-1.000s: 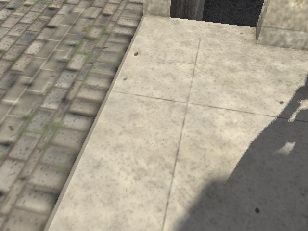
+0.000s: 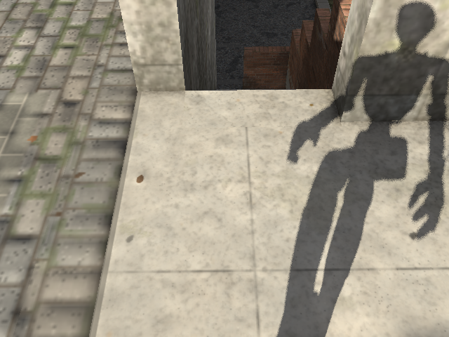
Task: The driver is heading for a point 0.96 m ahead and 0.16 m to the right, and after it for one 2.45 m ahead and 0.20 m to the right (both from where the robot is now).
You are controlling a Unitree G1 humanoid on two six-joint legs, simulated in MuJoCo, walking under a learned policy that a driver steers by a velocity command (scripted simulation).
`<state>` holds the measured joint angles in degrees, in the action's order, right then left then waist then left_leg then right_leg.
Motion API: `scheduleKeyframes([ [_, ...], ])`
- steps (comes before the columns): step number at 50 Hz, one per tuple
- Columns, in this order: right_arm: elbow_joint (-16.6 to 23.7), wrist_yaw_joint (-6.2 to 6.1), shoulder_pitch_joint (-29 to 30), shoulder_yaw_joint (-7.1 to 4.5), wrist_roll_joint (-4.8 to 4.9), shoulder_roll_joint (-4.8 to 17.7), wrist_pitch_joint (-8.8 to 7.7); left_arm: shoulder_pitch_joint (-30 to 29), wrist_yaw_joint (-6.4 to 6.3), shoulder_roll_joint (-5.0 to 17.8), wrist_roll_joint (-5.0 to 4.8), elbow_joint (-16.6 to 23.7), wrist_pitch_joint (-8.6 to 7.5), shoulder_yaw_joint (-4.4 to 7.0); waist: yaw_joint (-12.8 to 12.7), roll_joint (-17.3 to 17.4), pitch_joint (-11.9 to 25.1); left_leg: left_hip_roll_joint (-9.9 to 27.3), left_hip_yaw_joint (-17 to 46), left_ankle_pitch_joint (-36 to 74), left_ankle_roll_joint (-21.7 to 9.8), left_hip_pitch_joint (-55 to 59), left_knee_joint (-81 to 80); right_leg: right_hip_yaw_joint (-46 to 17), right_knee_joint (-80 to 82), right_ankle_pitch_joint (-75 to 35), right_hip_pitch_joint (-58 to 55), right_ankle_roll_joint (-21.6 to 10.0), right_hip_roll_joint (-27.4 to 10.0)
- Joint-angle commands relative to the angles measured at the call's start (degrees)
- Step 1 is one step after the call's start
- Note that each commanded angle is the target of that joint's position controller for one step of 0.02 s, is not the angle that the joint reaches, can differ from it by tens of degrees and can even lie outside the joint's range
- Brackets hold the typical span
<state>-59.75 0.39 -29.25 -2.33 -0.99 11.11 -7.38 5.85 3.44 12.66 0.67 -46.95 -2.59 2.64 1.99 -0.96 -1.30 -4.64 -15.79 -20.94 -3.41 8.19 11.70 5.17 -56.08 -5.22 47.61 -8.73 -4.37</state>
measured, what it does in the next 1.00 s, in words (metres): walks ahead, turning right: right foot, then left foot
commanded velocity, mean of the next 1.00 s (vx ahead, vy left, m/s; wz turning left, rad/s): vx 0.95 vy -0.01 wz -0.50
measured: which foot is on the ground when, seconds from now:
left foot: down 0.00-0.14, up 0.16-0.54, down 0.56-0.96, up 0.98-1.00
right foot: up 0.00-0.12, down 0.14-0.56, up 0.58-0.94, down 0.96-1.00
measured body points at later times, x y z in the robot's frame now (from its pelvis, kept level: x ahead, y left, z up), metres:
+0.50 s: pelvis +0.46 -0.02 +0.00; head +0.50 -0.04 +0.45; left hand +0.54 +0.27 -0.12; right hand +0.65 -0.30 -0.05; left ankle +0.72 +0.07 -0.69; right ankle +0.27 -0.01 -0.73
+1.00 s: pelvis +0.85 -0.20 -0.01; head +0.88 -0.23 +0.44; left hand +1.18 -0.19 -0.06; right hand +0.64 -0.38 -0.14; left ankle +0.74 +0.04 -0.68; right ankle +0.91 -0.34 -0.73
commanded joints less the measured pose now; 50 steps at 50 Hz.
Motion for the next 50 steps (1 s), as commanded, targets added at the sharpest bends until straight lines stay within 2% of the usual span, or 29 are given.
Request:
scheduleKeyframes([
  [1,3.5,-1.91,1.5,-0.07,0.32,6.6,-1.02,-5.2,0.65,0.6,0.09,4.7,-0.76,-0.92,-3.0,2.7,-7.7,14.0,-1.5,60.4,5.1,-10.3,-3.7,6.8,11.7,-3.1,-11.6,-1.7,4.1],
  [3,4.1,-3.85,1.4,-0.77,0.3,10.5,-0.37,-1.7,0.73,3.2,0.15,3.9,-0.36,-0.34,-5.8,5.9,-3.2,16.0,-2.5,80.7,5.8,-4.4,5.3,9.6,14.7,-1.1,-18.7,-2.8,8.3],
  [5,6.0,-4.95,5.8,-2.02,-0.23,14.1,1.13,12.9,0.27,7.9,0.15,0.3,0.46,1.49,-14.0,8.5,4.2,18.6,-1.0,91.7,5.2,-5.0,24.6,8.5,14.7,5.9,-33.7,-5.0,11.0],
  [6,7.9,-4.65,10.5,-2.62,-1.03,15.2,2.01,25.8,-0.54,10.9,0.18,-3.5,0.8,3.16,-19.9,8.0,8.9,19.2,0.9,87.4,4.1,-11.0,41.5,4.0,16.6,11.2,-46.3,-7.6,10.3],
  [7,8.8,-3.35,14.3,-3.14,-0.91,14.6,2.73,30.1,-1.61,12.3,-0.96,-5.3,0.83,4.74,-22.2,1.2,8.6,11.6,0.5,48.6,2.8,-20.9,67.1,-2.0,23.9,13.5,-54.5,-10.9,7.3],
  [8,12.8,-1.84,17.3,-0.54,-1.97,4.6,1.57,23.2,-2.2,13.6,-1.19,-5.5,1.16,4.91,-13.5,-11.2,2.2,2.7,5.2,-6.0,2.0,-44.2,85.5,-14.4,17.2,5.7,-57.8,-12.2,2.1],
  [9,19.6,-1.24,14.5,0.43,0.03,2.9,0.28,19.7,-2.03,16.7,0.3,-3.5,1.17,4.93,-7.4,-10.9,10.2,2.1,17.6,-7.6,3.6,-59.1,90.2,-40.1,27.6,14.9,-66.9,-22.6,-6.2],
  [10,20.5,-0.66,15.9,0.82,-0.87,5.7,-1.44,19.1,-2.57,13.5,0.91,-2.6,1.1,4.7,-7.6,-3.2,8.4,4.9,21.7,-4.1,2.6,-62.6,82.9,-51.1,41.3,33.0,-63.4,-21.3,-10.6],
  [12,19.6,-0.3,17.7,0.3,-2.01,8.2,-1.22,14.9,-3.21,9.6,0.99,-2.4,0.29,3.67,-2.1,8.0,-1.7,9.0,21.2,0.4,3.4,-57.2,72.1,-43.3,46.2,32.8,-46.0,-15.2,-7.1],
  [14,19.9,-0.04,17.6,0.9,-3.7,7.5,1.63,13.0,-3.83,9.1,0.11,-1.2,-1.77,2.92,1.2,9.2,-4.7,12.0,20.9,0.9,6.1,-50.6,64.2,-36.4,46.6,25.9,-32.9,-13.7,-2.7],
  [18,25.5,0.93,29.7,2.19,-2.21,6.0,3.12,14.8,-3.26,11.5,-0.28,-0.4,-3.72,3.53,-2.1,5.3,-6.4,12.0,16.3,16.0,8.0,-40.1,39.8,-25.6,47.1,7.7,-22.7,-10.2,5.2],
  [22,28.5,0.88,35.2,2.56,-0.39,6.2,2.94,19.4,-2.18,13.3,-1.04,-0.5,-3.33,4.62,-7.4,-1.5,-2.1,7.2,14.9,26.1,5.5,-35.1,24.4,-25.8,42.9,-6.6,-34.1,-6.2,4.8],
  [24,28.7,0.38,33.4,1.91,-0.42,8.3,2.58,18.6,-2.59,13.9,-0.88,0.2,-3.1,4.89,-6.2,-2.7,-0.1,5.4,16.1,24.0,4.7,-29.8,18.1,-27.0,37.9,-12.6,-39.1,-3.8,4.0],
  [25,27.7,-0.16,29.2,0.92,-0.34,10.7,2.36,17.8,-2.72,15.1,-0.62,0.6,-3.14,5.13,-4.1,-2.9,3.1,3.8,16.3,20.5,4.2,-24.3,17.4,-27.5,32.0,-20.2,-41.6,-2.5,3.9],
  [27,22.5,-1.84,7.9,-1.7,-0.49,15.9,1.91,12.9,-2.36,16.6,0.26,1.7,-3.65,5.22,8.2,-2.3,14.3,6.0,16.0,13.3,2.4,-2.8,20.1,-24.4,7.9,-22.3,-36.8,-0.3,5.5],
  [28,20.3,-2.89,-4.4,-2.91,-2.25,19.3,1.72,11.4,-2.51,8.6,0.83,3.5,-4.32,3.03,11.6,5.9,21.1,17.6,28.9,-7.0,1.5,9.6,20.3,-20.8,-12.7,4.2,-26.5,-0.3,8.6],
  [29,20.6,-1.96,1.8,-3.7,-4.02,23.9,1.61,21.2,-2.28,2.2,-2.89,6.7,-4.44,0.89,1.1,28.1,26.6,32.0,66.8,-16.7,-5.4,16.6,4.3,-15.1,-25.8,32.4,-10.3,2.2,14.0],
  [30,22.0,-0.97,9.2,-3.72,-3.23,17.9,2.07,19.8,-3.06,6.6,-0.97,4.0,-3.39,0.53,0.8,17.7,18.6,29.6,69.5,-30.8,-8.1,9.7,1.4,-13.7,-28.9,26.7,-3.1,0.9,8.2],
  [31,22.3,-0.48,12.7,-2.47,-2.41,12.1,2.19,13.9,-2.56,8.6,0.4,4.0,-2.73,0.95,1.5,7.6,10.9,26.1,57.4,-25.4,-7.6,1.6,2.1,-12.2,-26.2,21.8,-3.0,1.4,5.5],
  [32,20.7,-0.15,12.7,-1.99,-2.45,10.0,2.16,10.1,-1.88,8.5,1.1,5.1,-2.54,0.83,1.2,2.0,6.5,23.2,48.8,-14.6,-6.8,-5.5,2.2,-12.0,-22.6,20.2,-4.7,1.7,4.3],
  [35,14.6,0.23,6.8,-0.79,-1.5,7.1,0.89,5.2,-0.19,5.1,2.37,8.7,-1.4,-0.49,-0.9,5.4,1.4,18.1,36.4,0.0,-5.2,-13.4,0.5,-14.1,-15.7,21.7,-5.8,2.3,2.9],
  [38,12.9,0.58,4.9,-1.07,0.19,9.0,0.13,-1.0,0.3,5.8,3.25,13.0,-1.38,-1.46,-2.8,5.5,-2.2,17.6,33.1,8.2,-7.9,-15.2,-3.9,-9.9,-6.8,18.4,-0.6,4.0,0.6],
  [41,13.8,0.85,7.6,-1.49,0.61,10.2,0.16,-8.6,1.35,3.8,2.04,15.7,-2.55,-3.37,-2.6,4.0,-5.6,12.3,24.3,25.5,-6.0,-27.0,-6.9,-4.4,14.7,8.2,-16.4,6.2,2.0],
  [44,12.7,1.24,4.0,-3.03,1.19,16.1,-0.14,-9.2,0.49,5.6,1.25,15.1,-3.14,-3.02,-1.8,4.7,-2.3,13.7,23.8,44.2,-4.4,-22.1,-3.8,-2.9,21.3,2.6,-27.2,6.1,5.6],
  [45,12.2,1.07,2.6,-3.08,1.52,16.3,-0.04,-7.7,-0.25,6.9,1.89,14.2,-3.33,-2.49,-2.1,4.4,-0.5,13.5,23.6,53.6,-3.0,-17.6,1.7,-3.0,24.1,2.5,-29.6,5.5,6.9],
  [47,12.1,0.85,3.2,-3.33,2.75,16.7,0.08,5.1,-1.58,9.9,3.06,9.3,-4.19,-1.14,-7.4,6.8,5.0,10.4,23.8,60.6,0.6,-16.1,19.9,-4.7,31.8,-4.1,-42.4,4.2,6.8],
  [48,13.6,0.94,4.2,-2.92,3.34,14.5,0.08,11.4,-2.54,13.2,4.04,8.0,-4.63,0.0,-9.5,6.8,10.5,7.8,24.6,45.4,1.4,-24.6,32.2,-9.5,28.6,-9.8,-55.2,3.8,-0.6],
  [49,14.4,0.7,-3.0,-0.9,3.45,4.3,0.63,15.7,-3.06,16.2,5.32,8.0,-4.75,0.72,-5.8,-9.6,21.9,2.8,20.0,-8.5,2.2,-38.6,52.7,-23.9,20.6,-35.6,-73.0,-0.5,-20.6],
  [50,14.4,-0.73,-6.2,-1.29,4.9,8.3,2.53,16.4,-2.66,15.1,2.41,8.8,-3.29,1.71,-7.0,-10.1,32.5,3.5,20.1,-12.8,1.1,-42.8,65.1,-32.7,22.0,-27.0,-75.0,-4.4,-24.7],
])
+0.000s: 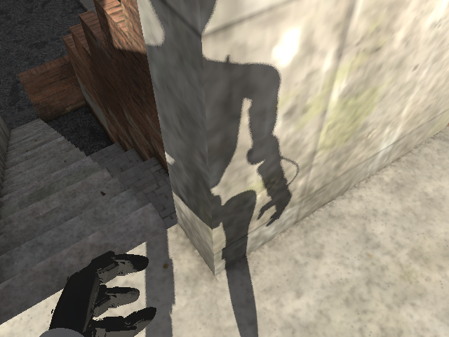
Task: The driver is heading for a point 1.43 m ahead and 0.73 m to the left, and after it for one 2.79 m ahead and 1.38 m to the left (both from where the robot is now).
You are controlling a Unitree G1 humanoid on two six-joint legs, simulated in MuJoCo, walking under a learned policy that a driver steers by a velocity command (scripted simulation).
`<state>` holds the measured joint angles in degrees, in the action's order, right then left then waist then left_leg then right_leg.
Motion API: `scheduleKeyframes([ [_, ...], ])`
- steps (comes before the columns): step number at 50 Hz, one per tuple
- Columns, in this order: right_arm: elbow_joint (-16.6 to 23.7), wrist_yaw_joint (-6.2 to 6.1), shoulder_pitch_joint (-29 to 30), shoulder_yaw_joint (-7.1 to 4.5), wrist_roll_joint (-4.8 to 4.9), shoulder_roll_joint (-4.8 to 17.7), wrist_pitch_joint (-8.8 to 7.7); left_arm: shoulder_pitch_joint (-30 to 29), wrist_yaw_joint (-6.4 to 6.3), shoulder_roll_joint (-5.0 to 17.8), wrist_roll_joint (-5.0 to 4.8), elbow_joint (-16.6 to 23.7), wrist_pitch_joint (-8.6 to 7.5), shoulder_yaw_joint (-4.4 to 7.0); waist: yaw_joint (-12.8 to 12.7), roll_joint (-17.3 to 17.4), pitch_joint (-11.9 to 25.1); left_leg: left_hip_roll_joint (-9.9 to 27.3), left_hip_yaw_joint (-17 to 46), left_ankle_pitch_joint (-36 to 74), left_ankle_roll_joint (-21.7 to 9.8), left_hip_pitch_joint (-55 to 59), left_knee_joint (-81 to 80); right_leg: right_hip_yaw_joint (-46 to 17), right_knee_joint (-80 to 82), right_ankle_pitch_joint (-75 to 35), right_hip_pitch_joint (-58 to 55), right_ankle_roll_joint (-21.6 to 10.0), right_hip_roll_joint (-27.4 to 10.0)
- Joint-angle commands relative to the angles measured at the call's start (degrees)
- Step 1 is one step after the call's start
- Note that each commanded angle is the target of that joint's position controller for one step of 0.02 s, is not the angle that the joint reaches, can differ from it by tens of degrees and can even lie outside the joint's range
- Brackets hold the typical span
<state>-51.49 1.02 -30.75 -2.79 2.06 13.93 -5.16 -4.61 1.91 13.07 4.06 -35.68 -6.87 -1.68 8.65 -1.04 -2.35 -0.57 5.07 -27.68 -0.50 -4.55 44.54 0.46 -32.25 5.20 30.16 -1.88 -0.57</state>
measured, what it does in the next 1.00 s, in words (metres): walks ahead, turning left: left foot, then right foot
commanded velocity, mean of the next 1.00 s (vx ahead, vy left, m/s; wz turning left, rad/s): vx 0.17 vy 0.22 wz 0.72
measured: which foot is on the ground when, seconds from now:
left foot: up 0.00-0.46, down 0.48-0.74, up 0.76-1.00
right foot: down 0.00-0.52, up 0.54-0.72, down 0.74-1.00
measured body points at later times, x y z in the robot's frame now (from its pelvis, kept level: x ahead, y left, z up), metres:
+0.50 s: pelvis +0.22 +0.07 +0.00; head +0.24 +0.07 +0.45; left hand +0.25 +0.40 -0.06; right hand +0.36 -0.15 -0.13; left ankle +0.23 +0.21 -0.72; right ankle +0.13 -0.10 -0.71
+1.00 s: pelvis +0.28 +0.24 +0.00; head +0.30 +0.24 +0.45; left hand +0.00 +0.34 -0.11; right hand +0.59 +0.25 -0.10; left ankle +0.17 +0.43 -0.67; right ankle +0.33 -0.02 -0.72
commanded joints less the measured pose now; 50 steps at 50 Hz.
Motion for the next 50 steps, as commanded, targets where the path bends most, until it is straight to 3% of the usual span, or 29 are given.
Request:
scheduleKeyframes([
  [1,5.9,-1.15,1.1,-1.89,-0.55,8.5,1.01,23.8,-1.19,11.0,-1.72,-2.6,1.12,5.5,-13.0,-4.3,26.9,2.4,-0.3,1.7,-2.5,-32.7,30.3,-23.7,3.8,-17.8,-48.7,-8.9,-23.0],
  [2,6.6,-0.31,5.4,-2.07,-1.6,8.3,1.38,20.1,-1.47,8.1,-1.97,-3.6,0.81,4.75,-11.5,-5.1,16.3,3.4,-1.5,5.8,-1.8,-33.7,27.2,-18.4,8.5,-14.8,-39.7,-7.2,-19.8],
  [3,9.4,-1.59,9.8,-1.84,0.02,6.1,0.39,18.1,-1.92,10.8,-4.61,-4.0,0.79,5.8,-11.6,-8.2,12.9,5.4,0.4,7.1,0.5,-37.9,30.7,-16.8,11.9,-15.8,-38.3,-9.5,-18.6],
  [5,9.9,-3.12,10.3,-2.37,-0.04,8.0,0.75,8.2,-3.65,8.6,-2.94,-2.5,0.95,5.22,-6.3,-6.8,1.6,2.2,-2.6,-3.2,5.9,-35.1,30.0,-8.5,9.0,-62.1,-24.6,-10.6,-18.2],
  [10,10.7,-2.22,6.0,-1.47,-1.32,3.4,3.18,1.8,-6.75,7.2,-3.76,-2.3,4.2,4.72,-2.4,-6.5,12.0,3.3,-7.6,21.5,6.1,-19.3,7.0,8.9,10.6,-33.9,-15.3,-9.3,-12.5],
  [11,10.7,3.52,1.4,3.59,-6.91,-5.1,1.15,7.6,-4.58,9.9,1.17,-2.0,1.98,5.02,-0.1,-0.3,13.0,8.2,-4.5,15.1,6.0,-16.2,0.7,4.2,16.7,-39.2,-15.1,-11.7,-21.5],
  [13,9.3,6.12,2.0,2.58,-3.37,1.8,0.66,7.1,-2.96,14.6,1.55,-1.0,-0.68,8.56,-3.5,2.3,8.4,9.0,1.0,16.5,5.0,-24.1,-1.3,4.7,15.2,-38.3,-25.3,-12.6,-23.3],
  [15,11.9,6.04,8.3,1.34,-4.09,6.9,1.46,7.4,-3.46,15.7,1.67,-0.7,-1.85,9.71,-5.9,3.0,6.1,8.6,-0.3,15.9,3.8,-30.4,-1.3,6.6,14.4,-37.0,-32.5,-14.7,-24.3],
  [17,11.6,5.4,8.7,1.71,-4.68,6.8,3.36,10.3,-4.29,15.6,3.0,-1.6,-1.66,10.4,-7.2,1.6,4.4,10.5,1.0,13.0,4.3,-33.4,-2.4,8.9,13.8,-37.0,-39.4,-14.2,-25.8],
  [22,9.1,6.42,9.8,1.26,-3.66,5.6,5.71,15.5,-5.86,16.1,0.88,0.9,-1.25,11.83,-9.6,-1.4,-1.1,2.3,-7.4,14.1,5.3,-28.4,-7.0,18.7,8.2,-45.3,-38.9,-9.1,-21.2],
  [24,7.9,6.54,5.2,-1.19,-2.96,9.3,5.0,17.4,-5.77,16.7,-0.07,0.8,-1.45,11.41,-7.1,-2.7,1.8,-3.0,-8.0,24.2,1.2,-18.8,-13.1,20.6,1.5,-51.3,-35.8,-4.1,-18.7],
  [25,6.5,5.14,0.0,-2.64,-2.74,12.5,4.13,17.8,-5.12,15.0,-0.61,1.6,-1.3,10.85,-5.2,0.4,6.6,-4.1,-4.3,46.9,-3.4,-7.4,-14.8,21.1,-6.9,-46.0,-30.4,-0.4,-15.2],
  [26,6.3,3.93,-7.5,-4.75,-3.38,17.7,4.03,20.3,-4.86,10.7,-0.12,4.4,-2.46,9.27,-3.7,7.8,18.6,1.6,10.4,67.3,-17.2,16.3,-11.8,18.2,-22.2,-22.3,-14.8,6.7,-7.4],
  [27,6.8,2.17,-11.7,-4.44,-4.93,15.7,2.42,12.6,-2.67,7.6,-0.79,6.4,-2.13,8.0,0.0,13.4,21.3,8.4,23.8,73.1,-25.5,30.2,-13.8,12.0,-41.9,40.1,3.3,9.9,4.1],
  [28,4.6,1.12,-11.4,-4.87,-7.33,17.1,0.79,1.9,-2.11,5.4,-2.69,11.4,-2.92,6.37,2.3,7.9,14.4,10.4,22.4,76.4,-24.9,24.7,-14.5,2.4,-47.0,44.0,11.2,8.6,5.9],
  [29,3.4,0.81,-6.0,-4.88,-5.62,15.9,-0.31,3.1,-3.02,6.5,-2.35,9.5,-2.98,6.6,0.2,6.0,8.0,10.9,20.6,66.5,-22.8,16.0,-16.2,-1.8,-45.6,39.5,11.9,6.7,2.1],
  [31,5.7,2.16,6.6,-1.32,-3.53,7.6,1.01,13.9,-4.41,8.4,-0.39,7.1,-2.02,7.64,-9.0,7.4,1.1,11.0,22.8,53.1,-22.2,-10.4,-23.4,-6.4,-35.1,37.2,-2.4,2.7,-4.3],
  [33,13.1,4.97,22.9,-0.27,-4.21,7.5,3.89,31.8,-4.8,10.1,-0.21,0.4,-1.12,9.32,-19.8,2.1,0.6,4.7,18.7,40.1,-17.1,-35.9,-29.7,-1.1,-14.4,29.5,-33.9,2.6,-2.4],
  [36,14.3,5.67,19.4,0.29,-3.54,9.4,7.49,46.4,-1.48,3.0,-1.45,-8.0,-0.08,7.65,-20.9,0.6,-0.3,-5.0,15.3,14.1,-7.5,-38.2,-18.6,6.3,13.6,-5.1,-49.3,2.7,0.5],
  [37,13.5,6.5,12.2,1.71,-4.21,6.7,8.08,47.2,-0.08,5.7,0.28,-10.0,0.16,8.5,-19.4,-0.8,0.2,-8.3,14.8,14.0,-0.1,-44.8,-5.7,-0.5,6.2,-16.3,-56.6,-1.9,-10.1],
  [38,14.3,7.08,3.4,3.25,-3.43,0.7,9.51,46.8,-0.7,11.6,2.53,-7.3,-0.75,8.3,-14.2,-8.9,2.5,-7.2,16.4,0.5,8.3,-51.8,10.2,-26.0,8.7,-37.7,-53.0,-18.7,-33.1],
  [39,12.0,6.71,3.0,3.51,-4.51,2.8,10.17,44.0,-0.6,8.1,3.18,-6.1,-0.8,6.13,-13.5,-7.9,2.7,-2.6,15.1,-1.3,13.4,-54.6,25.1,-34.9,15.2,-40.2,-47.1,-25.1,-43.0],
  [40,11.1,6.33,4.3,3.05,-5.02,3.4,10.36,33.9,-0.93,9.4,0.19,-5.2,-0.81,6.24,-10.3,-11.9,2.0,-0.9,13.0,2.2,14.6,-55.9,38.7,-36.9,20.2,-13.1,-38.9,-21.4,-41.4],
  [41,12.0,5.24,10.5,2.2,-3.85,5.5,9.74,26.5,-0.26,8.3,-1.65,-5.7,-1.07,6.06,-9.0,-6.6,0.2,1.3,12.6,6.7,14.0,-54.1,47.6,-27.8,21.3,5.3,-29.6,-13.3,-33.5],
  [42,13.5,3.94,14.1,1.82,-4.1,6.7,8.91,22.8,0.35,5.5,-1.06,-4.4,-2.12,4.99,-10.0,-2.0,1.9,1.2,11.9,8.8,13.8,-51.0,49.2,-17.0,18.8,6.2,-26.8,-9.8,-24.4],
  [43,14.3,3.32,15.8,1.97,-4.31,7.0,8.44,20.3,-0.31,8.2,0.48,-4.4,-2.71,5.85,-10.3,-1.2,1.0,2.6,9.5,6.8,13.8,-48.0,47.2,-9.7,16.7,-4.2,-24.0,-9.5,-20.1],
  [46,17.3,3.69,22.8,3.23,-2.75,4.0,9.25,27.2,-2.27,13.1,-1.52,-8.9,-4.14,7.9,-14.0,-2.6,-0.3,6.7,3.9,1.8,14.4,-37.0,24.8,-2.7,16.9,-9.3,-19.8,-4.3,-13.2],
  [48,15.6,4.27,27.3,3.82,-3.29,3.0,9.79,28.2,-2.38,18.1,-2.49,-9.1,-2.88,9.81,-15.5,-7.5,-2.6,6.2,-1.1,2.7,13.3,-20.5,7.5,-3.1,21.5,-7.7,-9.4,-3.3,-13.0],
  [50,12.3,3.53,29.1,3.72,-4.04,4.4,10.26,27.1,-2.43,19.8,-1.4,-7.4,-1.05,10.76,-16.3,-7.4,-4.3,4.3,-2.2,13.5,9.6,-14.4,-6.2,-6.1,22.1,-10.8,-10.9,-4.7,-17.0],
])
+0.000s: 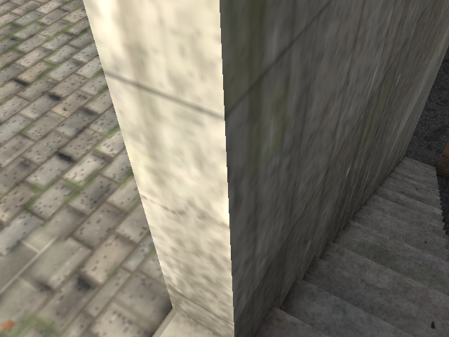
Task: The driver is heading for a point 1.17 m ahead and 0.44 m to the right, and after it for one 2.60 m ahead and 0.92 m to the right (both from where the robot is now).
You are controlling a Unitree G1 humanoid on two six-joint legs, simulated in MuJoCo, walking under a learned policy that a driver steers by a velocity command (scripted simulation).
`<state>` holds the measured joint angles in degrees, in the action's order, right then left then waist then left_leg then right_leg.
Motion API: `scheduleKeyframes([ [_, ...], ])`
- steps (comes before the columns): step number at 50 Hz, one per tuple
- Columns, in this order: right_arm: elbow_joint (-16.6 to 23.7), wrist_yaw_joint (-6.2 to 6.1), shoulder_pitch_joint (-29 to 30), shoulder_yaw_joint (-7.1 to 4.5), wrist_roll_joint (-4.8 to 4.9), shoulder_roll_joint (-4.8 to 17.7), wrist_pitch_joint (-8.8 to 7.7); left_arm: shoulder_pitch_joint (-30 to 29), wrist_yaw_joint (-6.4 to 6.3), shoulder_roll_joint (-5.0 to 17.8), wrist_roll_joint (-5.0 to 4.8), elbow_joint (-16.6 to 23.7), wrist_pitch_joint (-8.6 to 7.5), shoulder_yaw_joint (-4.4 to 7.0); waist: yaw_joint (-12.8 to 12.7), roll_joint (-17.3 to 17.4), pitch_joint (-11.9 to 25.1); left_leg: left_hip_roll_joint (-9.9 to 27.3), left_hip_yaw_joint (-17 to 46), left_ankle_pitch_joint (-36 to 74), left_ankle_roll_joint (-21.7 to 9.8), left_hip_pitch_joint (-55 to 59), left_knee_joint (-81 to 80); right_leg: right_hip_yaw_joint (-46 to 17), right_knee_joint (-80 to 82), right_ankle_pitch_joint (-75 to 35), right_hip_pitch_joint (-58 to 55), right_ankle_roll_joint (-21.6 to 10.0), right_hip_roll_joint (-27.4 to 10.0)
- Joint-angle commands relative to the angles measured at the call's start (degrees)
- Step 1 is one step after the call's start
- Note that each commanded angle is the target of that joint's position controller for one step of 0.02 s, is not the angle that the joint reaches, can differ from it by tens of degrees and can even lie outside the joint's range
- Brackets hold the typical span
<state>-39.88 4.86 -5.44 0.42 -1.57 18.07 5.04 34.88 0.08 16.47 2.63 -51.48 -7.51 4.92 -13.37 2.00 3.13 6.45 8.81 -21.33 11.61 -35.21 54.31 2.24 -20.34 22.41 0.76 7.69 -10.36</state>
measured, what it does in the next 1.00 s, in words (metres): steps to the left, turning right: left foot, then right foot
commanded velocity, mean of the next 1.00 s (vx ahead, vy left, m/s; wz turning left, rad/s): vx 0.08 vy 0.13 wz -0.75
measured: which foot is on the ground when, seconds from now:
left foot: up 0.00-0.04, down 0.06-0.46, up 0.48-0.70, down 0.72-1.00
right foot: down 0.00-0.06, up 0.08-0.42, down 0.44-0.72, up 0.74-1.00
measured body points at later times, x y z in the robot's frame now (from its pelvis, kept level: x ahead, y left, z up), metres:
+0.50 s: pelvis +0.13 +0.12 +0.01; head +0.16 +0.10 +0.45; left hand +0.33 +0.32 -0.10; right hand +0.18 -0.20 -0.10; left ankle +0.08 +0.23 -0.68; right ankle +0.15 +0.05 -0.72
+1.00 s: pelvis +0.13 +0.17 +0.02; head +0.18 +0.18 +0.47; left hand +0.41 +0.26 -0.12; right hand -0.08 -0.04 -0.08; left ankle +0.19 +0.28 -0.72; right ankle -0.03 +0.02 -0.59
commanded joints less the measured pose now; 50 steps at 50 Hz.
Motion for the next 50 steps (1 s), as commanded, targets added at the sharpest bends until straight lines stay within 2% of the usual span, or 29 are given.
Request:
scheduleKeyframes([
  [1,2.9,0.11,-1.0,-0.93,2.4,-3.2,-1.47,-7.3,-3.4,17.2,-1.95,-0.3,4.9,4.29,14.1,-19.4,-15.9,-12.3,-19.1,6.2,-9.2,19.1,-22.2,-6.7,5.2,-49.4,19.7,-12.3,-6.0],
  [2,-1.9,-0.52,-10.3,-1.97,0.67,-1.3,-2.05,-3.0,-3.25,14.2,-3.58,-0.5,5.1,3.48,16.6,-13.3,-9.0,-13.0,-17.3,10.7,-11.8,31.7,-31.0,-2.9,-9.5,-61.9,19.1,-9.4,-2.2],
  [3,-4.2,-0.49,-18.9,-3.71,-0.5,3.0,-2.14,-2.6,-2.58,11.0,-3.46,0.2,4.85,2.35,20.0,-8.5,0.4,-8.3,-15.7,18.3,-13.6,46.5,-29.6,0.4,-22.8,-37.0,25.3,-6.3,1.6],
  [4,-5.5,-0.64,-26.1,-7.96,4.78,19.7,-1.84,-5.2,2.79,-7.4,5.52,13.1,-0.83,-3.78,13.5,25.8,31.8,12.5,12.1,66.3,-39.1,77.9,-25.3,1.7,-39.4,16.9,42.8,-9.7,15.0],
  [5,-4.6,-0.51,-24.1,-5.4,2.19,9.7,-4.43,-10.1,-2.02,6.9,-0.57,2.5,6.52,1.55,24.3,1.3,9.9,15.3,1.4,69.9,-25.5,50.4,-23.9,-0.5,-54.4,25.2,41.9,-8.2,9.6],
  [6,-4.8,-1.88,-18.8,-4.51,1.71,7.8,-4.62,-7.5,-2.63,5.7,-2.11,3.3,7.36,1.69,18.8,7.3,4.7,14.5,-0.7,75.0,-22.4,40.7,-23.6,-4.1,-54.2,20.3,38.1,-9.1,10.5],
  [8,-3.3,-4.72,-4.4,-3.35,0.42,3.9,-3.5,-4.9,-2.72,5.2,-1.01,1.4,8.65,2.06,11.0,11.5,-4.3,8.1,-8.3,55.1,-18.5,27.8,-29.3,0.1,-49.4,7.7,32.8,-7.0,7.4],
  [9,1.7,-3.04,4.4,-4.84,3.79,5.4,-3.46,-4.2,-0.06,1.0,0.46,6.7,1.84,-0.83,3.5,23.8,3.8,14.6,-0.3,49.2,-30.0,17.4,-36.0,-2.2,-60.7,14.6,22.9,-9.1,5.8],
  [10,2.7,-1.22,10.7,-3.85,1.49,1.0,-4.41,-1.0,0.42,-0.7,1.02,3.6,0.16,-1.08,0.3,10.7,1.7,15.2,-0.8,37.5,-29.8,10.5,-38.3,-3.5,-59.7,12.4,18.6,-10.2,4.7],
  [11,3.8,-0.79,12.9,-4.05,-0.71,0.6,-4.97,1.8,1.75,-4.0,1.55,1.7,0.47,-2.69,-0.8,4.3,-1.2,14.6,-2.1,26.4,-29.0,10.6,-41.2,-2.7,-52.2,6.6,18.3,-10.2,4.0],
  [15,0.8,-5.59,2.1,-7.19,-0.77,7.1,-5.28,-14.9,5.94,-2.1,-2.26,10.0,3.27,-3.86,8.3,2.0,-0.5,13.0,-8.0,34.2,-27.9,36.5,-38.9,2.3,-24.7,-3.0,27.2,-10.1,6.9],
  [21,-1.8,-6.45,3.2,-7.3,-1.02,6.2,-6.54,-16.3,5.76,1.5,-1.82,13.6,4.18,-3.27,7.3,-0.9,-2.3,13.7,-12.7,27.4,-27.4,34.6,-33.7,2.2,-11.4,-17.4,21.4,-12.9,9.3],
  [22,-1.6,-6.46,3.8,-6.92,-0.19,4.9,-7.14,-15.1,5.31,2.6,-1.94,13.6,3.99,-2.91,6.0,-3.7,-1.9,11.5,-14.4,26.9,-25.1,31.7,-29.6,-0.3,-8.1,-27.3,17.7,-15.5,8.6],
  [23,-2.5,-7.06,-1.8,-6.83,3.93,5.5,-5.43,-5.0,0.85,13.2,-0.1,10.3,6.95,1.85,3.9,-8.0,-1.5,-1.4,-26.9,39.2,-14.6,25.7,-0.7,-6.6,-13.8,-62.0,9.8,-19.7,3.1],
  [24,0.7,-6.43,-0.2,-6.19,5.31,3.1,-4.85,-0.3,-0.28,19.0,0.05,10.3,8.74,3.46,2.5,-14.7,3.8,-12.3,-22.8,-9.1,-10.3,6.2,15.0,-24.3,-8.5,-95.0,-5.9,-28.4,-7.0],
  [25,1.2,-5.9,-3.0,-5.04,3.89,1.0,-4.16,-5.5,-0.6,20.7,-1.12,13.4,9.65,4.22,5.7,-9.6,9.1,-11.7,-9.2,-17.5,-7.9,0.9,24.1,-32.4,-5.9,-83.0,-8.3,-31.6,-11.2],
  [26,0.7,-6.07,-2.9,-4.84,2.17,1.6,-4.0,-14.5,-1.04,19.1,-1.36,17.0,11.39,4.33,7.9,-3.9,8.1,-8.5,-4.7,-12.5,-8.4,2.3,26.3,-28.7,-4.4,-62.9,-2.4,-30.4,-9.1],
  [28,2.1,-6.79,-1.8,-4.33,0.95,1.5,-2.53,-30.2,-1.59,10.1,-1.2,22.4,13.59,1.37,13.8,-7.5,-0.1,-8.2,-8.1,-5.9,-8.3,5.9,18.3,-18.2,-3.1,-44.8,13.3,-24.2,0.7],
  [29,6.1,-7.03,-7.2,-6.86,-3.93,5.9,-4.54,-25.8,2.26,-1.5,1.21,20.2,7.0,-2.9,17.0,-11.8,4.3,-7.7,-2.3,-9.3,-7.0,19.8,18.8,-19.4,3.7,-32.9,24.8,-27.0,0.9],
  [31,5.9,-6.33,-10.9,-4.89,-2.57,0.6,-5.52,-32.2,2.61,4.5,-0.09,20.3,4.28,-0.9,21.5,-9.1,-0.5,-9.4,-7.5,-7.0,-7.2,28.4,-1.7,-16.0,3.3,-26.8,33.7,-23.5,6.2],
  [34,4.1,-3.09,-13.3,-4.35,0.59,-0.9,-4.4,-26.5,2.91,11.3,-0.34,18.5,7.03,1.57,16.1,-2.7,0.7,-12.0,-9.9,4.3,-10.8,30.1,-30.0,-22.2,-1.5,-18.3,20.4,-21.8,6.5],
  [35,4.4,-2.34,-13.6,-5.12,-0.18,-0.2,-4.35,-21.0,3.25,9.1,-0.72,17.2,8.14,0.88,15.5,-2.4,2.3,-8.5,-8.7,12.4,-14.4,34.2,-34.5,-22.5,-5.9,-11.3,20.0,-19.7,9.2],
  [37,4.1,-4.91,-18.9,-8.39,-3.26,10.8,-7.8,-9.5,3.04,2.7,-1.97,16.3,10.76,-1.74,13.8,12.9,-1.0,26.8,24.1,66.1,-39.5,45.0,-34.3,-15.7,-33.8,11.9,47.2,-2.9,20.1],
  [38,3.3,-5.63,-15.0,-6.87,-4.03,6.6,-9.38,-10.6,3.2,3.8,-0.58,14.0,12.0,-3.14,14.5,7.9,-3.8,33.2,27.2,56.2,-41.3,40.1,-42.8,-18.4,-46.3,8.2,53.1,1.0,13.1],
  [40,4.9,-4.34,-0.8,-5.47,1.03,2.8,-12.59,-11.3,1.63,10.2,-0.47,10.6,10.45,-0.86,9.5,-1.6,-0.9,14.4,2.5,37.8,-24.6,31.5,-39.2,-16.9,-56.5,-3.3,40.7,2.7,10.7],
  [45,1.2,-5.8,-8.2,-6.16,-2.93,6.5,-16.03,-13.9,4.82,8.6,-2.25,11.2,10.26,-1.86,14.8,1.0,-2.1,9.6,-10.0,41.7,-24.7,28.5,-32.1,-16.7,-70.1,-8.1,41.6,7.3,11.5],
  [46,-4.9,-10.13,-22.5,-7.36,3.78,9.6,-8.11,-24.0,3.34,10.3,1.44,16.6,14.01,1.49,16.0,-7.7,-5.4,17.5,-3.4,54.5,-18.9,32.5,-29.6,-12.6,-59.2,-2.6,43.4,1.9,13.1],
  [48,-7.5,-11.9,-29.1,-7.86,2.37,11.3,-3.89,-23.2,4.31,1.5,0.92,16.6,15.39,-1.29,16.7,4.3,-6.7,13.4,-6.0,59.9,-15.8,35.8,-25.8,-13.7,-52.7,-1.1,44.1,-1.7,16.7],
  [50,-7.9,-10.84,-26.3,-7.81,0.55,10.9,-4.14,-25.4,4.43,-1.2,-0.31,16.8,14.78,-2.1,16.8,13.1,-6.1,11.6,-7.0,51.8,-17.1,33.9,-27.8,-12.1,-48.5,-1.8,42.3,-1.9,17.0],
])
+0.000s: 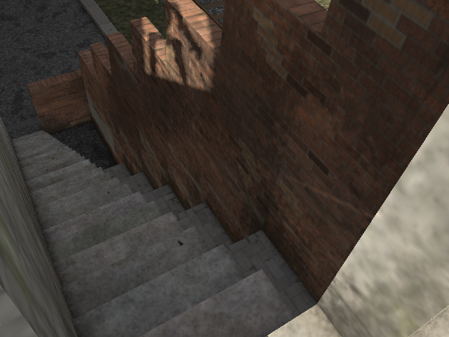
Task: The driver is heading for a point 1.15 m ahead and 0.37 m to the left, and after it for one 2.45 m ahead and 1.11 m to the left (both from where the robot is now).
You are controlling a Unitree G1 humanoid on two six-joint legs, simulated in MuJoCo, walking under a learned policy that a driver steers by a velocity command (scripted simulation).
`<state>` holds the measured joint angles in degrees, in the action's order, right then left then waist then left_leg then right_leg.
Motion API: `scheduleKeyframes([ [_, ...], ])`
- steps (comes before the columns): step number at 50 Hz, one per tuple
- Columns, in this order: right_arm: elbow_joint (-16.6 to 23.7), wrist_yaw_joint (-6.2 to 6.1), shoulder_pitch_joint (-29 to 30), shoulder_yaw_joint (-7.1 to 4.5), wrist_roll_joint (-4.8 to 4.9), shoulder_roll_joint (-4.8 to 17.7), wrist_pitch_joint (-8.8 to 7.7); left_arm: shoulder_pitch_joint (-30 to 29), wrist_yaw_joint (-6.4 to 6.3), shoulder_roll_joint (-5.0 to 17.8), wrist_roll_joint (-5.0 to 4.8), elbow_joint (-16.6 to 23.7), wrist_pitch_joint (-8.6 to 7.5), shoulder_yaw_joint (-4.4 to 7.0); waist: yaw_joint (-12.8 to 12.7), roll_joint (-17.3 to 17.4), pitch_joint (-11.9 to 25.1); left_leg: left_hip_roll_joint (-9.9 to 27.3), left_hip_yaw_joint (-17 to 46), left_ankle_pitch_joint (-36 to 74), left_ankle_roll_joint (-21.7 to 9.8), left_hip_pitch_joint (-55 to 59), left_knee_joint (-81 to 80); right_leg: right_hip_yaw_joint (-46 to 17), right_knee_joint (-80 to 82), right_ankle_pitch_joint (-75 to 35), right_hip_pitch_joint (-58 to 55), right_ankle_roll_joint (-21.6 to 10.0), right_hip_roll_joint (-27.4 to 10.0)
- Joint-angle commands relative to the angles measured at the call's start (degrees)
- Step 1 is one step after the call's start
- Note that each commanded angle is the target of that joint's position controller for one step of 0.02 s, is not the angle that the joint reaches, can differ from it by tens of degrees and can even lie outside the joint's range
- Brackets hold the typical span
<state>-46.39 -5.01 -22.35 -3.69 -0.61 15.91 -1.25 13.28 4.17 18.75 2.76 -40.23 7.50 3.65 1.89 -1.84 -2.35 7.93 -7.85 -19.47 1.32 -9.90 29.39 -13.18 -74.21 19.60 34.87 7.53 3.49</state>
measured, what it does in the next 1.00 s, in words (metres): walks backwards, turning left: right foot, then left foot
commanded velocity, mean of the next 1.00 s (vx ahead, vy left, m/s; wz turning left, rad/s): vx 0.20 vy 0.08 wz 0.58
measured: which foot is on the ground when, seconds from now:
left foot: down 0.00-0.20, up 0.22-0.92, down 0.94-1.00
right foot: up 0.00-0.18, down 0.20-0.94, up 0.96-1.00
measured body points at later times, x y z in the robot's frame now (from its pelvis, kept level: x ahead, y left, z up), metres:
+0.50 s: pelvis -0.03 -0.12 +0.01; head -0.01 -0.13 +0.45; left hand +0.04 +0.17 -0.08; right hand +0.15 -0.35 -0.12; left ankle -0.11 +0.00 -0.64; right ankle +0.01 -0.19 -0.74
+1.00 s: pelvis -0.14 -0.01 -0.01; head -0.13 +0.02 +0.44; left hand -0.30 +0.28 -0.14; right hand +0.09 -0.14 -0.14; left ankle -0.20 +0.10 -0.74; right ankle -0.02 -0.17 -0.71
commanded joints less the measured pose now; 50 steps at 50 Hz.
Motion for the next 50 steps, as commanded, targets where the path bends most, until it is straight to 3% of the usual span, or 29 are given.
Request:
scheduleKeyframes([
  [1,-1.6,-0.55,-8.3,-3.45,-0.86,12.1,2.03,-3.9,-0.04,-3.4,-0.39,5.1,-0.56,-0.9,1.4,17.7,-1.2,9.4,10.2,47.3,-7.4,6.9,-3.9,3.7,9.1,0.9,6.1,-1.9,2.9],
  [7,-0.1,1.45,-1.6,-4.35,-2.37,12.8,4.13,-3.5,-1.69,-3.6,-1.16,6.4,-0.79,-1.33,0.5,23.8,-1.6,8.1,17.0,24.3,-8.3,-5.4,-8.9,13.0,37.2,5.1,-13.5,-5.6,-1.2],
  [9,3.0,1.82,2.3,-3.95,0.33,11.9,3.32,5.2,-3.83,-2.2,-1.6,2.7,-2.04,0.23,-3.6,15.9,1.6,7.2,19.5,19.7,-6.2,-10.7,-3.8,13.9,53.8,-12.0,-28.6,-9.0,-1.5],
  [10,2.6,1.83,-1.0,-2.9,0.55,7.8,2.87,8.7,-4.55,0.5,-0.78,1.8,-3.44,1.1,-4.1,4.0,6.7,1.3,15.9,3.7,-4.0,-15.7,6.2,9.5,59.1,-9.2,-39.8,-8.7,-7.2],
  [11,3.0,2.1,-3.6,-0.49,-1.71,-2.0,3.28,8.1,-4.74,3.3,-1.54,3.8,-4.94,0.64,-2.2,-10.7,8.3,-6.3,10.8,-19.5,-2.8,-23.8,24.9,-2.2,55.0,-21.5,-43.2,-8.6,-22.4],
  [12,5.2,0.52,-2.6,-0.71,0.01,-0.3,4.05,5.7,-5.26,8.8,-2.37,5.5,-4.67,2.16,-3.8,-19.4,12.1,-8.2,11.7,-17.1,-3.1,-25.5,33.6,-4.7,59.4,-21.1,-32.9,-12.4,-25.3],
  [14,3.3,0.53,-0.1,-3.12,-0.77,6.1,4.81,-2.3,-6.4,0.3,-3.27,5.9,-4.85,-0.49,0.5,-8.1,2.1,-6.8,12.8,-8.8,-3.1,-25.4,41.3,2.8,61.5,-11.8,-23.9,-11.5,-19.6],
  [18,-0.3,1.89,-4.7,-4.28,0.14,4.6,6.4,-5.9,-8.4,-2.6,-2.23,8.0,-6.35,-1.36,2.5,-5.5,1.8,-6.9,9.8,-0.8,1.6,-22.5,47.7,13.2,59.4,-24.1,-23.9,-13.4,-17.1],
  [19,2.6,4.39,-4.4,-2.63,-0.12,3.1,0.99,-5.8,-7.24,-3.4,-0.34,9.7,-10.04,-0.86,1.8,-16.0,2.1,-7.7,16.4,4.8,4.4,-26.2,51.1,5.5,63.9,-7.1,-23.1,-15.5,-20.5],
  [20,2.9,5.48,-0.8,-3.42,-0.16,5.6,-0.02,-6.3,-6.81,-3.8,0.16,10.0,-12.43,-1.22,-0.4,-8.2,-1.3,-9.0,21.4,7.9,5.2,-33.0,51.7,2.9,65.5,-1.0,-24.9,-19.3,-25.0],
  [21,5.3,6.73,7.2,-3.44,-0.12,4.0,3.13,-8.3,-6.23,2.8,-3.17,8.2,-9.24,0.51,2.0,-9.4,5.5,-5.3,12.8,10.4,0.7,-34.9,43.4,6.2,63.0,14.3,-28.2,-8.8,-21.2],
  [22,6.4,7.83,8.9,-3.02,0.84,3.6,4.49,-7.4,-6.41,1.6,-3.4,8.8,-8.1,0.45,-0.4,-9.3,5.0,-7.5,10.7,11.7,0.0,-34.5,41.8,8.7,64.5,13.1,-28.1,-4.8,-20.0],
  [27,9.1,9.18,12.7,-1.45,1.08,1.3,4.9,-0.5,-8.07,4.0,-0.87,6.9,-8.91,1.04,-2.0,-4.7,4.7,-4.6,6.3,8.1,-2.3,-28.8,29.3,13.3,66.7,9.3,-30.2,-9.1,-22.4],
  [28,7.3,9.59,9.4,1.05,0.38,-2.5,3.12,-0.4,-6.69,-3.1,1.1,8.4,-15.3,-0.35,-5.4,13.0,-11.5,-2.4,18.9,0.9,5.7,-42.6,20.5,8.7,61.9,-51.0,-38.4,-19.6,-32.7],
  [29,7.1,9.49,4.6,3.61,-0.66,-6.6,3.68,9.9,-8.09,4.0,-1.15,1.7,-17.48,2.92,-4.7,7.6,5.0,0.7,18.7,-2.8,11.2,-39.3,18.6,9.8,56.8,-70.8,-49.7,-22.4,-34.9],
  [31,7.4,11.0,0.9,3.6,-2.41,-4.2,5.96,6.8,-7.99,5.3,-0.51,0.6,-19.63,4.4,-2.1,0.6,11.2,1.4,17.9,-1.0,14.7,-33.3,29.8,17.4,55.6,-71.9,-46.8,-27.5,-32.5],
  [32,7.0,11.03,0.5,2.47,-3.72,0.2,6.04,4.3,-7.85,5.0,0.81,1.6,-19.38,4.77,-2.2,-1.8,11.4,1.0,18.7,1.7,14.8,-29.7,41.4,19.9,58.5,-48.3,-40.3,-26.7,-32.1],
  [33,5.9,9.64,2.1,0.52,-2.38,4.8,4.42,1.3,-6.7,2.8,1.25,2.5,-19.1,4.05,-2.7,-2.0,7.4,-0.9,20.2,2.5,14.0,-28.4,54.3,21.8,61.6,-31.5,-31.9,-25.5,-30.4],
  [35,5.6,9.86,2.4,-1.78,-2.51,9.0,1.7,-5.4,-5.21,2.2,1.44,3.6,-19.28,3.42,1.0,-0.3,2.5,-2.1,21.0,2.4,12.6,-27.7,59.8,24.6,64.8,-14.7,-23.8,-24.8,-31.0],
  [38,5.6,10.31,5.4,-1.81,-2.03,6.2,0.78,-6.6,-5.75,2.8,0.38,3.9,-19.11,3.31,-0.6,-2.6,2.1,-0.3,18.1,2.8,12.8,-28.6,51.6,29.4,65.0,-7.7,-28.9,-20.8,-28.3],
  [39,6.2,11.98,5.3,-1.4,-2.48,4.8,1.41,-5.6,-6.83,4.8,0.74,2.8,-18.49,3.92,-0.8,-0.8,1.8,1.4,18.3,2.9,13.2,-25.9,44.0,30.7,64.6,-9.2,-29.3,-19.9,-28.7],
  [40,8.6,10.43,15.7,-1.73,1.71,2.2,3.89,2.0,-7.19,9.8,-1.56,-4.9,-11.48,6.13,-1.6,-1.7,0.1,-0.8,5.4,2.5,7.6,-30.0,30.6,29.3,55.2,-27.2,-34.6,-13.6,-28.0],
  [42,9.4,10.91,16.7,0.9,1.46,-3.1,4.68,8.7,-7.26,12.1,-2.55,-7.1,-7.69,6.87,-5.0,-10.1,5.2,-4.5,2.1,-8.2,4.3,-19.1,15.3,32.9,51.0,-43.8,-34.9,-12.9,-26.0],
  [45,6.4,10.47,7.3,0.16,0.56,-0.2,4.41,2.3,-6.72,13.1,-1.85,-7.4,-5.61,6.96,-0.4,-21.1,6.6,-4.2,3.4,-5.2,1.5,-10.7,3.0,27.1,51.2,-34.3,-31.5,-12.6,-28.6],
  [46,2.6,9.86,-0.3,-0.09,-0.82,0.3,4.29,-2.1,-6.46,11.6,-2.52,-7.3,-4.87,6.55,4.2,-17.7,6.6,-4.9,1.7,5.3,0.1,-3.3,-7.8,26.6,48.0,-26.3,-27.8,-11.1,-27.1],
  [47,-0.1,9.44,-4.6,-0.4,-2.78,3.3,3.75,-1.7,-6.15,7.2,-1.71,-8.6,-4.41,5.24,6.4,-5.3,5.3,-6.8,3.2,8.4,-1.3,1.3,-14.6,29.4,36.6,-15.5,-24.2,-8.7,-20.8],
  [48,0.5,9.79,-5.4,-0.79,-3.33,10.8,3.27,0.5,-5.27,0.2,-0.11,-7.3,-3.33,3.18,5.3,17.6,3.8,5.1,16.1,15.3,-3.8,4.8,-15.7,29.5,20.3,21.9,-7.3,-6.8,-11.7],
  [49,1.2,8.56,0.6,-2.32,-2.49,17.1,3.33,-1.3,-5.86,0.6,-0.16,-6.5,-1.42,2.66,5.2,22.8,1.0,7.6,15.9,13.1,-8.3,-6.7,-15.2,19.9,15.0,22.3,-4.1,-7.3,-6.7],
  [50,1.8,7.44,4.9,-0.57,-2.41,12.3,3.63,-2.1,-5.95,2.7,-1.24,-7.0,-0.77,2.92,3.8,20.0,-1.8,7.7,13.1,9.2,-9.4,-9.7,-15.6,14.8,9.1,18.4,-3.6,-8.4,-4.3],
])
Keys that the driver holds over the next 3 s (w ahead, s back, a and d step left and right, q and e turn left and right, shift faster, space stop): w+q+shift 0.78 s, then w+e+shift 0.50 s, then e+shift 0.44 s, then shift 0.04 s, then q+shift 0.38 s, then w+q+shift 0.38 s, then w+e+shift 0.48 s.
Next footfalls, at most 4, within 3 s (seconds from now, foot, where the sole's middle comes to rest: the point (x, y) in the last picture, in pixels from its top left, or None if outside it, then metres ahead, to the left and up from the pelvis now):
0.20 right None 0.05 -0.18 -0.78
0.94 left None -0.18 0.13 -0.78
1.74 right None -0.31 -0.15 -0.78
1.98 left None -0.25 0.07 -0.78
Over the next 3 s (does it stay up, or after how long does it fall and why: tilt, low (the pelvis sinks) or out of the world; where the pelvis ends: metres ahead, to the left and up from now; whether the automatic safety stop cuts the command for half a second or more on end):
stays up -0.18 0.11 -0.01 its command is cut before an obstacle after 0.6 s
